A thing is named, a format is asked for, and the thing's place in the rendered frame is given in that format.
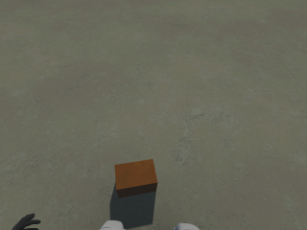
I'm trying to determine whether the left robot hand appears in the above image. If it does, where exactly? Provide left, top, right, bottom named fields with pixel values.
left=12, top=213, right=41, bottom=230

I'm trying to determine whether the robot left thigh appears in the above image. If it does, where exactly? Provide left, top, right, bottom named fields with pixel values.
left=100, top=220, right=126, bottom=230

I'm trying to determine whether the carton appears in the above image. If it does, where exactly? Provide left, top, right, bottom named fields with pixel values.
left=114, top=159, right=158, bottom=198

